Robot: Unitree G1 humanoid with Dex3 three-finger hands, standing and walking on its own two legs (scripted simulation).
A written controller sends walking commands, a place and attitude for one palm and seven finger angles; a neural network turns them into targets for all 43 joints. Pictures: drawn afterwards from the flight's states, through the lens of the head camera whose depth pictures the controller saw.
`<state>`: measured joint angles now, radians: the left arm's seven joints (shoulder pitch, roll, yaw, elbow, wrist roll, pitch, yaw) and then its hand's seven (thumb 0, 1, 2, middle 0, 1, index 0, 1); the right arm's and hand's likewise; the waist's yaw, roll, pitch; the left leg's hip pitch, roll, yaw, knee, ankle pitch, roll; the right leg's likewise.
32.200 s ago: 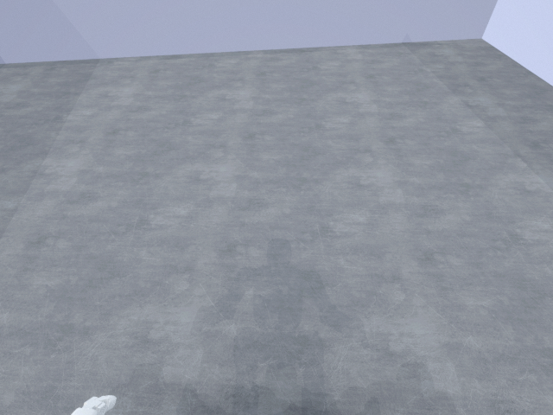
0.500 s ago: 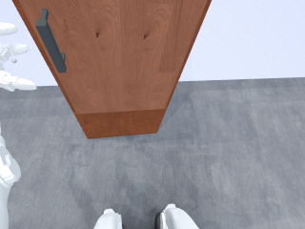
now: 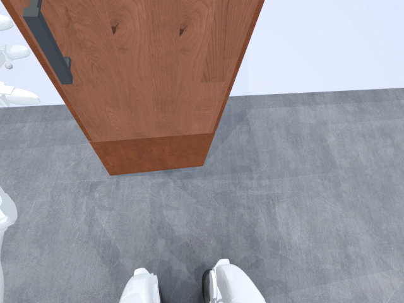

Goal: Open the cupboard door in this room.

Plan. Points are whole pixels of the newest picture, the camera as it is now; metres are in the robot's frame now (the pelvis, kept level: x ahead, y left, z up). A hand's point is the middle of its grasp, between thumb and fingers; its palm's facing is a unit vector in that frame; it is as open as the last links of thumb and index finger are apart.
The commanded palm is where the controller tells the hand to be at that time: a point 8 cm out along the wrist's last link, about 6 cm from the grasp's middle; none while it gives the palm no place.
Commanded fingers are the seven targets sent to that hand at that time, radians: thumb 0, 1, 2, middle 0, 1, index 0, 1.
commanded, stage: move the hooked fingers beside the handle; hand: left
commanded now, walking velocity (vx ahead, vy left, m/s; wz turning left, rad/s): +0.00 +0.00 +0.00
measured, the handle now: (53, 43) +0.57 +0.22 +0.10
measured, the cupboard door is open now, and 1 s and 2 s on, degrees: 0 0 0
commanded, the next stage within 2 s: slide the fingers in behind the handle in 0.10 s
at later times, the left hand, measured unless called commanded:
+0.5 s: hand (20, 63) +0.52 +0.26 +0.10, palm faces +0.03 -1.00 +0.02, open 14.0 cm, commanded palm +0.50 +0.29 +0.09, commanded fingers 0.00 -0.50 0.30 -0.30 -1.20 -0.30 -1.20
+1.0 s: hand (54, 66) +0.52 +0.21 +0.10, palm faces +0.05 -1.00 -0.02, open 14.0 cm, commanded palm +0.50 +0.25 +0.09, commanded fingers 0.00 -0.50 0.30 -0.30 -1.20 -0.30 -1.20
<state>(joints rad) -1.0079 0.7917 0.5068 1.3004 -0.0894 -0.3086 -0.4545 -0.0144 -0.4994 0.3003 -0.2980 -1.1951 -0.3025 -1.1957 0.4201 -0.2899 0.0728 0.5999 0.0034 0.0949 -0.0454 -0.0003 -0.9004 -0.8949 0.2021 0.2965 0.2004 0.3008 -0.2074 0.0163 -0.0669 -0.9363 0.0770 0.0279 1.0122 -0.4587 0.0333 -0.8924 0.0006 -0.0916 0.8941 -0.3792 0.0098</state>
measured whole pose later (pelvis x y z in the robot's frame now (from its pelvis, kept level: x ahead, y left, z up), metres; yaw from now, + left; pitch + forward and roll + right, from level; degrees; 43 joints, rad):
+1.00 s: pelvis +0.00 -0.01 +0.00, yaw +0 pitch +21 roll -3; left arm -0.95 0.60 0.46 1.21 -0.07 -0.37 -0.28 -0.01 -0.50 0.30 -0.30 -1.20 -0.30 -1.20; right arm 0.40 -0.27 0.05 0.60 -0.01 0.08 -0.01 0.00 -0.90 -0.89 0.20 0.30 0.20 0.30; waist -0.19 0.03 -0.08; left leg -0.90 0.08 0.04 1.00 -0.46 0.02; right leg -0.87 0.00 -0.08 0.91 -0.39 0.00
